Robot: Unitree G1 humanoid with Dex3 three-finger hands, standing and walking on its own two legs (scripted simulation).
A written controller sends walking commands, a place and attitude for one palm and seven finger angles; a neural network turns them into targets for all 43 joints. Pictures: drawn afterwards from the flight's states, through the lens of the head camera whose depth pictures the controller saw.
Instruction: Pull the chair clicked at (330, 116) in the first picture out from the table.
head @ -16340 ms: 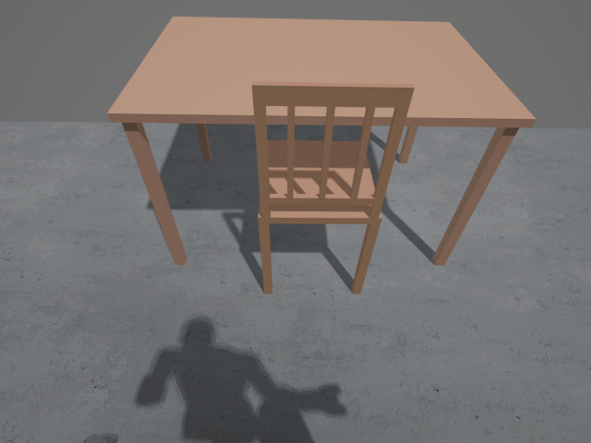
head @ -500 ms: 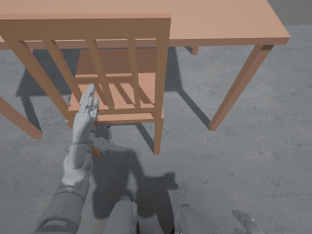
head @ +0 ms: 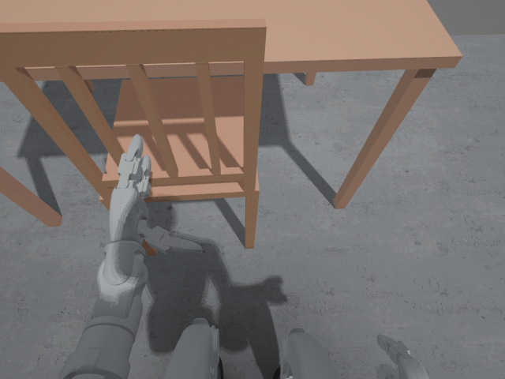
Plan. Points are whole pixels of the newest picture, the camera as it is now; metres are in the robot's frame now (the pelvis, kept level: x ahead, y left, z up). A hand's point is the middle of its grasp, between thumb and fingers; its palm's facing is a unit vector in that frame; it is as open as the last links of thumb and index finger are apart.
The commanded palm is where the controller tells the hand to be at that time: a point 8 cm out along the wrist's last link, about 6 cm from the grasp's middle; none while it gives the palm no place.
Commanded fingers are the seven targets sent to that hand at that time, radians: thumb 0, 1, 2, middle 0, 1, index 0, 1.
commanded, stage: aim the fingers beside a spindle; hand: left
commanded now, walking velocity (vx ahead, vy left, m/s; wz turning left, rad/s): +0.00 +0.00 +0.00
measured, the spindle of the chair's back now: (158, 130) +0.53 +0.18 +0.02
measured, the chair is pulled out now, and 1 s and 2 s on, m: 0.00 0.00 0.00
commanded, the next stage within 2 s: push the fingers through the gap in 0.64 s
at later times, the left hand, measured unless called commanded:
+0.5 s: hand (158, 198) +0.39 +0.16 +0.02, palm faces +0.09 -0.99 -0.05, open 16.9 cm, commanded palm +0.35 +0.20 +0.02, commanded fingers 0.00 -0.50 0.30 -0.06 -0.08 -0.06 -0.08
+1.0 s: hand (166, 186) +0.41 +0.15 +0.02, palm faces +0.06 -1.00 -0.04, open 16.9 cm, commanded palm +0.39 +0.19 +0.02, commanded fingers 0.00 -0.50 0.30 -0.06 -0.08 -0.06 -0.08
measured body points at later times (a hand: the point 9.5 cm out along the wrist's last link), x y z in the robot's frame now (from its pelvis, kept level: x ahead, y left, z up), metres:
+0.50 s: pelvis +0.00 +0.00 +0.00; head +0.11 +0.01 +0.43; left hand +0.38 +0.21 +0.02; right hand +0.12 -0.25 -0.12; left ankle +0.05 +0.11 -0.62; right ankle +0.01 -0.11 -0.62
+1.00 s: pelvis +0.00 +0.01 -0.01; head +0.12 +0.01 +0.43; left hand +0.40 +0.20 +0.03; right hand +0.12 -0.25 -0.13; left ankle +0.05 +0.11 -0.62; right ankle +0.01 -0.11 -0.62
